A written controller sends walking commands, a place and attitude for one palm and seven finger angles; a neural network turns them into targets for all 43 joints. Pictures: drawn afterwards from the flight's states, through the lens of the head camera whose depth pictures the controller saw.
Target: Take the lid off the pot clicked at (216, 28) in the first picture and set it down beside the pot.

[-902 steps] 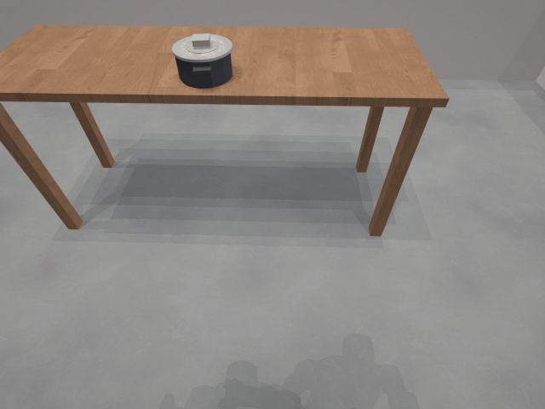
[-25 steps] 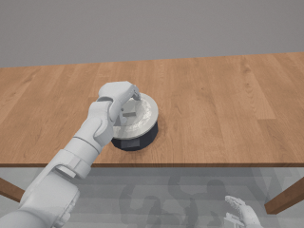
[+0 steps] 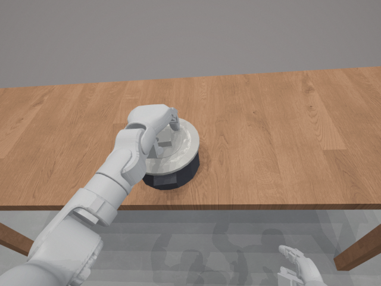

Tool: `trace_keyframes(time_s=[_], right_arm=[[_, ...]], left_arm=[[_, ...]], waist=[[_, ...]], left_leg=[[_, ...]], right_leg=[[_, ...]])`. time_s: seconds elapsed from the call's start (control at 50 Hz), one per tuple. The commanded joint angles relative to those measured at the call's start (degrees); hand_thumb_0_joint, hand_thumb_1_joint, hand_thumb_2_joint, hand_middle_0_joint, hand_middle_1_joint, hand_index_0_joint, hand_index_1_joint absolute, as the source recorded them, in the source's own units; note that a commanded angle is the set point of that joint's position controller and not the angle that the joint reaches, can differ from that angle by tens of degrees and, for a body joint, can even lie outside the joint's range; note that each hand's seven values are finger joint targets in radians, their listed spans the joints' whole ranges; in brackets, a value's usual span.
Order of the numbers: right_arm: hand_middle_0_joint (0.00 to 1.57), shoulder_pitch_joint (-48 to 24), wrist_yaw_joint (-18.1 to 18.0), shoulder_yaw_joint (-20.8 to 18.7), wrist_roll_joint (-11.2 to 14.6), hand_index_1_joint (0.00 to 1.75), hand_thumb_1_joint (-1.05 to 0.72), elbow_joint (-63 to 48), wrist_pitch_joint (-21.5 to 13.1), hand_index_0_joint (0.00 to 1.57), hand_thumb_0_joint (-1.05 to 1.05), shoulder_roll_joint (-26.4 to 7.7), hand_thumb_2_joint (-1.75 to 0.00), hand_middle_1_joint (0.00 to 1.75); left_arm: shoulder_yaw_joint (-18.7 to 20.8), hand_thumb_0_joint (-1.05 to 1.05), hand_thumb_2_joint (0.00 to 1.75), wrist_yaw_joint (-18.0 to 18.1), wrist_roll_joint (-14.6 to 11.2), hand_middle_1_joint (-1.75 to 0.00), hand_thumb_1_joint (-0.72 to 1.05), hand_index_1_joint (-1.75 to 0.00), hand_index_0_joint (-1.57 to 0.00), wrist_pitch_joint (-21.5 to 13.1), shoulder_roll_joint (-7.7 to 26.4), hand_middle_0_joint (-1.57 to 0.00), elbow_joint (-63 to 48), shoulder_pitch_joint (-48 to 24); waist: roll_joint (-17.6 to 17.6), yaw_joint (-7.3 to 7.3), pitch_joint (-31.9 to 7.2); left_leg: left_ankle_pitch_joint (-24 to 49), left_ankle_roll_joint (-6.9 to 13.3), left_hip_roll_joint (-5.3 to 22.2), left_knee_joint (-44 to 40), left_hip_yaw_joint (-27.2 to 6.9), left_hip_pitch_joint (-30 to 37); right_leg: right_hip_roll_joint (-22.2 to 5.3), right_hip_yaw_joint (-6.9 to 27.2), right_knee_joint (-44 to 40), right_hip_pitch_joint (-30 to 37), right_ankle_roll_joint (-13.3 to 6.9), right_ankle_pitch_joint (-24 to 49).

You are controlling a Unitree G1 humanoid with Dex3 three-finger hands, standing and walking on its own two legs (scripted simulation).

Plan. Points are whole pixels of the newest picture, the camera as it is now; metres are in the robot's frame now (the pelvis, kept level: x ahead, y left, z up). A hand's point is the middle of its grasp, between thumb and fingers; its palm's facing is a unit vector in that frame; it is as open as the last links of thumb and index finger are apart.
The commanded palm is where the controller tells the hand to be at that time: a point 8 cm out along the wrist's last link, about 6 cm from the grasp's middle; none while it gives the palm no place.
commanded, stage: close the fingers and squeeze the knob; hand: left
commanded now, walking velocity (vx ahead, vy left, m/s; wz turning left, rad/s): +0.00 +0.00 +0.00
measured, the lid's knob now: (160, 137) +0.43 +0.09 +0.08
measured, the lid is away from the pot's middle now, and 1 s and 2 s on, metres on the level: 0.00 0.01 0.02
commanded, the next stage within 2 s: lift the lid straight up in 0.46 s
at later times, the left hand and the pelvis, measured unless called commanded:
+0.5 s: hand (155, 140) +0.40 +0.09 +0.10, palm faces -0.26 -0.07 -0.96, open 8.6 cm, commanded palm +0.38 +0.10 +0.16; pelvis +0.00 +0.00 +0.00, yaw +0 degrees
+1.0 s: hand (155, 138) +0.39 +0.09 +0.12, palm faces -0.24 -0.05 -0.97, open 7.8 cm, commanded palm +0.38 +0.09 +0.20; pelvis +0.00 +0.00 +0.00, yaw +1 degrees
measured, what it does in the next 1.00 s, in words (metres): stands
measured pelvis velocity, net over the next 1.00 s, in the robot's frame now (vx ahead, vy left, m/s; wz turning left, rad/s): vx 0.00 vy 0.00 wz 0.01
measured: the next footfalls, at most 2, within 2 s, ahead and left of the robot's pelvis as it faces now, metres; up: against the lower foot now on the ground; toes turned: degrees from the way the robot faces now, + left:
none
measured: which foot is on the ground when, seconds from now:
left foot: down 0.00-1.00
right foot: down 0.00-1.00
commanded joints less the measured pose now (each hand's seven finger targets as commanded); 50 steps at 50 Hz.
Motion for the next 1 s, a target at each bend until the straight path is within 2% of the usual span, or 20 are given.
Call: trace_keyframes(time_s=[0.0,0.06,0.12,0.16,0.22,0.24,0.26,0.32,0.34,0.38,0.48,0.54,0.58,0.62,0.64,0.72,0.74,0.82,0.86,0.98], right_arm=[[0.20,-7.6,0.1,-1.6,0.3,0.30,-0.90,-8.7,-2.5,0.20,0.00,-4.9,-0.90,0.30],[0.20,-7.7,-0.1,-1.6,0.3,0.30,-0.90,-8.7,-2.3,0.20,0.00,-4.9,-0.90,0.30],[0.20,-7.8,-0.2,-1.4,0.4,0.30,-0.90,-8.6,-2.5,0.20,0.00,-5.1,-0.90,0.30],[0.20,-7.8,-0.3,-1.4,0.3,0.30,-0.90,-8.8,-2.5,0.20,0.00,-5.2,-0.90,0.30],[0.20,-7.8,-0.3,-1.5,0.5,0.30,-0.90,-8.5,-2.5,0.20,0.00,-5.0,-0.90,0.30],[0.20,-7.7,-0.2,-1.8,0.2,0.30,-0.90,-9.1,-2.7,0.20,0.00,-5.1,-0.90,0.30],[0.20,-8.0,-0.3,-1.5,0.4,0.30,-0.90,-9.0,-2.6,0.20,0.00,-5.2,-0.90,0.30],[0.20,-7.8,-0.5,-1.2,0.7,0.30,-0.90,-8.3,-2.3,0.20,0.00,-5.2,-0.90,0.30],[0.20,-7.8,-0.6,-1.6,0.4,0.30,-0.90,-8.6,-2.3,0.20,0.00,-5.4,-0.90,0.30],[0.20,-8.0,-0.4,-1.6,0.5,0.30,-0.90,-8.8,-2.4,0.20,0.00,-5.1,-0.90,0.30],[0.20,-8.1,0.0,-1.7,0.5,0.30,-0.90,-8.8,-2.3,0.20,0.00,-4.9,-0.90,0.30],[0.20,-8.4,0.1,-1.8,0.4,0.30,-0.90,-9.1,-2.3,0.20,0.00,-5.2,-0.90,0.30],[0.20,-9.1,0.3,-1.7,0.5,0.30,-0.90,-9.1,-2.3,0.20,0.00,-4.7,-0.90,0.30],[0.20,-8.9,0.5,-1.8,0.3,0.30,-0.90,-9.2,-2.6,0.20,0.00,-4.8,-0.90,0.30],[0.20,-8.9,0.4,-1.9,0.2,0.30,-0.90,-9.5,-2.7,0.20,0.00,-5.0,-0.90,0.30],[0.20,-9.5,0.5,-1.6,0.3,0.30,-0.90,-9.1,-3.0,0.20,0.00,-4.3,-0.90,0.30],[0.20,-9.6,0.5,-1.9,0.0,0.30,-0.90,-9.6,-3.2,0.20,0.00,-4.5,-0.90,0.30],[0.20,-10.1,0.7,-1.5,0.4,0.30,-0.90,-8.8,-2.7,0.20,0.00,-4.4,-0.90,0.30],[0.20,-10.3,0.6,-1.5,0.3,0.30,-0.90,-8.8,-2.6,0.20,0.00,-4.5,-0.90,0.30],[0.20,-10.9,0.8,-1.5,0.1,0.30,-0.90,-8.5,-3.3,0.20,0.00,-4.0,-0.90,0.30]], left_arm=[[8.2,0.00,1.20,2.2,1.1,-0.75,0.12,-0.74,-0.73,-0.3,10.6,-0.74,-9.2,-22.5],[6.7,0.00,1.21,2.3,1.0,-0.77,0.15,-0.75,-0.74,-0.4,9.2,-0.76,-10.1,-23.4],[8.2,0.00,1.22,2.6,1.2,-0.78,0.19,-0.76,-0.76,-0.3,11.3,-0.78,-10.5,-23.1],[8.9,0.00,1.23,2.4,1.1,-0.78,0.21,-0.76,-0.77,-0.6,11.9,-0.79,-10.5,-22.0],[7.4,0.00,1.24,2.6,1.4,-0.79,0.24,-0.77,-0.78,-0.3,10.5,-0.80,-11.2,-23.6],[9.1,0.00,1.24,2.5,0.8,-0.79,0.25,-0.77,-0.79,-0.7,11.8,-0.81,-12.4,-22.5],[9.5,0.00,1.25,2.6,1.1,-0.80,0.26,-0.77,-0.80,-0.6,12.8,-0.81,-10.6,-20.9],[7.8,0.00,1.26,2.4,1.1,-0.81,0.29,-0.78,-0.81,-0.1,10.9,-0.83,-7.9,-21.5],[8.6,0.00,1.26,2.3,0.8,-0.81,0.30,-0.78,-0.82,-0.5,11.6,-0.83,-10.5,-23.1],[7.7,0.00,1.27,2.4,1.4,-0.81,0.32,-0.79,-0.83,-0.4,11.1,-0.84,-12.3,-24.1],[6.0,0.00,1.28,2.0,1.2,-0.82,0.35,-0.81,-0.86,-0.2,8.9,-0.86,-12.4,-23.1],[8.6,0.00,1.28,2.1,0.8,-0.83,0.37,-0.82,-0.88,-0.6,11.7,-0.86,-14.0,-22.5],[5.5,0.00,1.28,2.0,0.7,-0.83,0.37,-0.82,-0.89,-0.2,8.8,-0.86,-15.3,-24.3],[7.7,0.00,1.28,2.1,0.7,-0.83,0.38,-0.83,-0.89,-0.1,11.5,-0.86,-18.2,-25.4],[10.2,0.00,1.28,2.1,0.2,-0.83,0.38,-0.83,-0.89,-0.4,13.9,-0.86,-18.3,-24.4],[8.0,0.00,1.28,2.2,0.5,-0.83,0.38,-0.83,-0.90,0.0,12.1,-0.86,-20.4,-25.8],[9.3,0.00,1.28,2.0,0.1,-0.83,0.38,-0.83,-0.90,-0.4,13.0,-0.86,-22.5,-25.5],[6.5,0.00,1.28,1.6,0.5,-0.83,0.39,-0.83,-0.90,0.3,10.4,-0.86,-21.0,-26.0],[6.7,0.00,1.28,1.4,0.2,-0.83,0.39,-0.83,-0.90,0.2,11.0,-0.86,-21.1,-27.1],[6.7,0.00,1.28,1.5,0.4,-0.83,0.39,-0.83,-0.90,0.3,11.7,-0.86,-24.3,-32.3]], waist=[[-9.1,0.58,-19.3],[-9.6,0.31,-18.6],[-8.1,0.70,-18.9],[-9.0,0.80,-19.4],[-7.4,0.43,-19.3],[-9.0,0.67,-20.5],[-8.3,0.85,-19.7],[-9.1,0.35,-17.2],[-9.9,0.28,-18.6],[-8.2,0.35,-20.5],[-8.4,0.15,-20.1],[-8.8,0.57,-20.8],[-8.1,0.22,-21.0],[-7.0,0.68,-22.7],[-9.1,1.00,-23.3],[-6.8,0.95,-22.9],[-8.1,1.03,-24.0],[-7.4,0.62,-20.8],[-7.8,0.38,-20.8],[-6.2,0.84,-25.4]], left_leg=[[11.9,3.8,-2.5,0.3,-0.7,15.8],[11.0,3.9,-2.5,0.0,-0.7,15.4],[11.0,3.7,-2.5,-0.1,-0.8,15.6],[11.4,3.8,-2.4,-0.1,-0.5,15.2],[11.2,3.7,-2.4,0.1,-0.6,16.1],[12.2,4.0,-2.4,0.5,-0.8,15.7],[11.7,3.9,-2.4,0.2,-0.3,15.3],[9.5,3.6,-2.3,-0.4,-0.3,14.3],[10.3,3.9,-2.2,-0.1,-0.4,14.7],[12.2,3.9,-2.5,0.4,-0.5,16.4],[12.8,3.8,-2.4,0.5,-0.6,16.5],[13.5,4.0,-2.5,0.9,-0.8,16.3],[13.8,3.9,-2.6,0.7,-1.0,17.2],[15.1,4.0,-2.6,1.1,-1.3,18.4],[15.3,4.2,-2.6,1.3,-1.4,17.5],[16.1,4.0,-2.7,1.1,-1.4,18.4],[17.3,4.2,-2.6,1.6,-1.5,18.6],[15.2,3.6,-2.3,0.5,-1.6,18.3],[14.4,3.8,-2.4,0.3,-1.5,18.5],[15.9,3.7,-2.5,0.6,-2.6,21.2]], right_leg=[[2.5,-0.3,-4.0,-1.0,-1.2,28.7],[2.5,-0.3,-4.4,-1.5,-1.2,28.0],[2.5,-0.2,-4.2,-1.1,-1.2,27.6],[2.3,0.1,-4.3,0.0,-1.1,29.0],[2.5,-0.1,-4.3,-1.3,-1.2,27.7],[2.2,0.2,-4.3,0.3,-1.3,29.8],[2.3,0.4,-4.4,0.2,-1.0,29.3],[2.4,-0.1,-4.7,-1.7,-0.9,26.7],[2.1,0.2,-4.9,-0.7,-1.0,27.9],[2.3,0.2,-4.2,-0.3,-1.1,29.8],[2.5,-0.3,-4.0,-0.8,-1.1,30.3],[2.3,0.2,-3.9,0.5,-1.3,31.5],[2.5,-0.2,-3.6,-0.2,-1.2,31.5],[2.5,0.0,-3.4,0.9,-1.3,33.1],[2.3,0.4,-3.5,2.4,-1.3,34.2],[2.4,0.1,-3.1,1.7,-1.2,34.8],[2.2,0.2,-3.1,2.6,-1.3,36.2],[2.7,-0.6,-3.4,-0.4,-1.3,31.9],[2.7,-0.5,-3.8,-0.3,-1.4,30.8],[2.8,-0.5,-3.0,0.9,-1.7,31.0]])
